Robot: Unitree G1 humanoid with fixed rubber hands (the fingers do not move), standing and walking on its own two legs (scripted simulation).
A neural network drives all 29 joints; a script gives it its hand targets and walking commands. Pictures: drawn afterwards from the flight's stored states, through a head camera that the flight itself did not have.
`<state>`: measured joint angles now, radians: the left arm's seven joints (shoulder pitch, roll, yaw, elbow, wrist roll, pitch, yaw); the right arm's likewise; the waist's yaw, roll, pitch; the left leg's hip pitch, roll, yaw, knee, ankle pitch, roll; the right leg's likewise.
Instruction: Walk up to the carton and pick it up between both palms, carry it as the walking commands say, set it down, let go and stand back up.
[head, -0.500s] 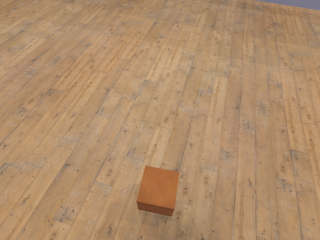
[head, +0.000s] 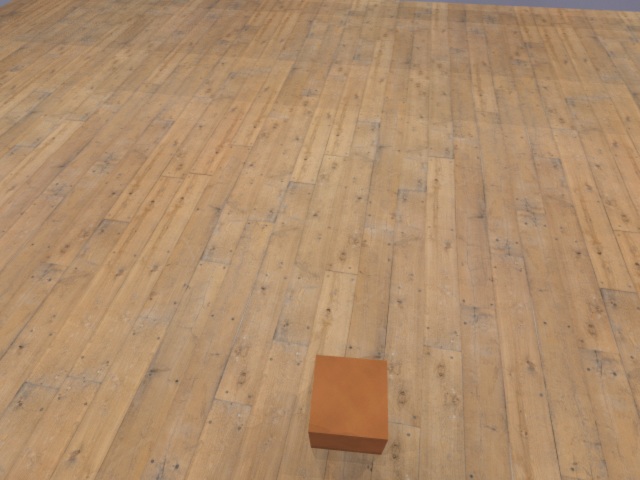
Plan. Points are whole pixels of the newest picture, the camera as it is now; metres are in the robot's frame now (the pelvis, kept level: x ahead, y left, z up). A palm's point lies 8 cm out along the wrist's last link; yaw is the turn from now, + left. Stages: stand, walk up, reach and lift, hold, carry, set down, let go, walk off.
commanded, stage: walk up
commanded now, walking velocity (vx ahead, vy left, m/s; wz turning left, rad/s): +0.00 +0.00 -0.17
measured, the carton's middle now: (348, 404) +0.42 -0.04 -0.67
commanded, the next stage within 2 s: none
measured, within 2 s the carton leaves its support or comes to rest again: neither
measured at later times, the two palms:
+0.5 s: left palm out of the picture +0.08 +0.27 -0.12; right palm out of the picture -0.01 -0.23 -0.12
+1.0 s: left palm out of the picture +0.02 +0.27 -0.12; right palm out of the picture -0.04 -0.23 -0.12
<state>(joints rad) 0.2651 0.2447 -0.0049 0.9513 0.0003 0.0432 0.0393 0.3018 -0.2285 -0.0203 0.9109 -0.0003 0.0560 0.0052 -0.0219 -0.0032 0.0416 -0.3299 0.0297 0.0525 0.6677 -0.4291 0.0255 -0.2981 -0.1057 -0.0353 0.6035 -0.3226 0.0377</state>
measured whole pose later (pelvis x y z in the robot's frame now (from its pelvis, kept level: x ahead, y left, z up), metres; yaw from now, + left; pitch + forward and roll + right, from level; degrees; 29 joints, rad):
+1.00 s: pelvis -0.02 +0.02 +0.01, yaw -5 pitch -2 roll +1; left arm 0.28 0.24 0.00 1.03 0.00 0.02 0.02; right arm 0.30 -0.23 -0.01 1.02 0.00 0.01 -0.02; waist -0.02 -0.01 0.04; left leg -0.18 0.02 0.15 0.41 -0.20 0.02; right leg -0.11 -0.04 -0.03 0.46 -0.31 0.01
